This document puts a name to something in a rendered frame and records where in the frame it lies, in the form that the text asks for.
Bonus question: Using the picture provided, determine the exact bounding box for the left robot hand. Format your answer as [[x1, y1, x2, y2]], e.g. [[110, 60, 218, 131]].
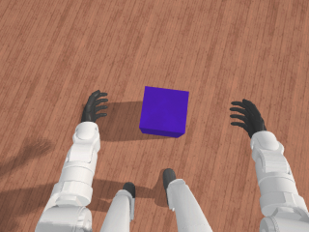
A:
[[80, 90, 108, 123]]

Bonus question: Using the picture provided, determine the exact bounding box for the robot right forearm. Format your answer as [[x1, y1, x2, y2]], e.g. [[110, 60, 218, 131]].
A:
[[250, 130, 309, 222]]

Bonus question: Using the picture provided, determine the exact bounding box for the robot left forearm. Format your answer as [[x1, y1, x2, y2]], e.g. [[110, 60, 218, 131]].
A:
[[35, 121, 100, 232]]

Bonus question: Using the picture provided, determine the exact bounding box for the robot right foot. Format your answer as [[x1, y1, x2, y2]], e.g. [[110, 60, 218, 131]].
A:
[[162, 168, 177, 206]]

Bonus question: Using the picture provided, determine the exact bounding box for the robot left shin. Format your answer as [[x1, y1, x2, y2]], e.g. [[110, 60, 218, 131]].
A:
[[112, 189, 132, 201]]

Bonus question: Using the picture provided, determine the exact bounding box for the carton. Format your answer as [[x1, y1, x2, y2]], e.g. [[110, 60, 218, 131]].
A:
[[139, 86, 189, 138]]

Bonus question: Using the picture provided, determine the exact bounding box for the left robot upper arm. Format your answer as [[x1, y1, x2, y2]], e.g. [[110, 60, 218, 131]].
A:
[[36, 206, 93, 232]]

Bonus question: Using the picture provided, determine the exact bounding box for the right robot upper arm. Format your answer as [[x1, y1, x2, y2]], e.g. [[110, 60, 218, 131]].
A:
[[259, 216, 309, 232]]

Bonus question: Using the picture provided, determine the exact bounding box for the right robot hand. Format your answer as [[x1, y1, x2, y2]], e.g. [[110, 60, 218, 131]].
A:
[[230, 99, 267, 138]]

